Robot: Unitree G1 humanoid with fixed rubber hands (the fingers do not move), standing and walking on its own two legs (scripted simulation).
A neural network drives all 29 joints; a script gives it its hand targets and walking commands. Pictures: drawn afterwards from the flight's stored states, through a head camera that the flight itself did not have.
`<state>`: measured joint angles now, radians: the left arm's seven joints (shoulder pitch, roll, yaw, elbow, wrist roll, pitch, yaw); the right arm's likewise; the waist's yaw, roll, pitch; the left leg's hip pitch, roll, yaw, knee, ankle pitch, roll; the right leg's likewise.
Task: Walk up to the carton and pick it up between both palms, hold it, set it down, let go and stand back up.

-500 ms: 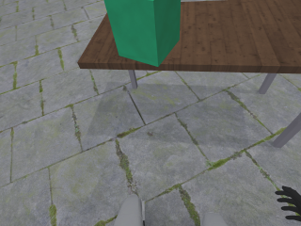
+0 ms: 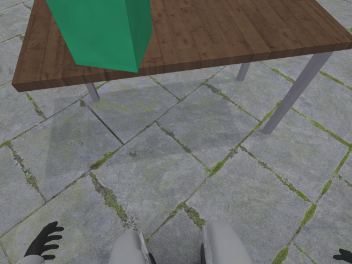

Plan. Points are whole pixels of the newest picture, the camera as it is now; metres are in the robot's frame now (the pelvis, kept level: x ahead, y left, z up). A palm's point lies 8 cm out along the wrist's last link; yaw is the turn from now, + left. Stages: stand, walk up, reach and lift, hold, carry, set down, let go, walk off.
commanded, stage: walk up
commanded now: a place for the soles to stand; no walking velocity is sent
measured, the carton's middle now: (107, 10) +0.76 +0.18 +0.11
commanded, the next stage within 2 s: none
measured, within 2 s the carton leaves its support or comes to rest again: neither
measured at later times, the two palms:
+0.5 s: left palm out of the picture +0.12 +0.27 -0.06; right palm out of the picture +0.06 -0.39 -0.07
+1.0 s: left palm out of the picture +0.08 +0.26 -0.07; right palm out of the picture +0.13 -0.38 -0.06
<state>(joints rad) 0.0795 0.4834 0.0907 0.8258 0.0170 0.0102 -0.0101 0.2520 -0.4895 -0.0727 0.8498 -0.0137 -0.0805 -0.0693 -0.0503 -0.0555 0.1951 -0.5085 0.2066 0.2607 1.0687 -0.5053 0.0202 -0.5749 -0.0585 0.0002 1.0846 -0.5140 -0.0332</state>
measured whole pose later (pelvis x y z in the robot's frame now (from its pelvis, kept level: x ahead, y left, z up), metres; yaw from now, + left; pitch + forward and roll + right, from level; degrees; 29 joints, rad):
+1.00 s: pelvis +0.02 -0.06 +0.04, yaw +6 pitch -3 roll -1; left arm 0.09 0.39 0.05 1.03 0.01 -0.03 -0.01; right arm 0.14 -0.42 -0.03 1.05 -0.01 -0.05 -0.03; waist 0.00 0.00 0.09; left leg -0.37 0.04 -0.03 0.82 -0.41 -0.01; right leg -0.34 0.00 -0.13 0.78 -0.38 -0.05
